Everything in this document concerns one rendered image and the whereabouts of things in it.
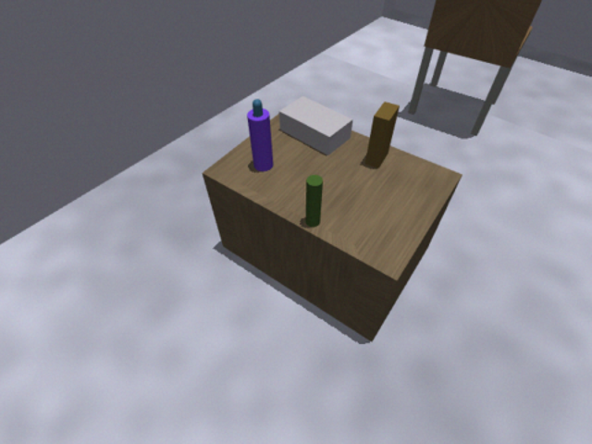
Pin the chair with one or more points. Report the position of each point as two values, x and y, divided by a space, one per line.
492 31

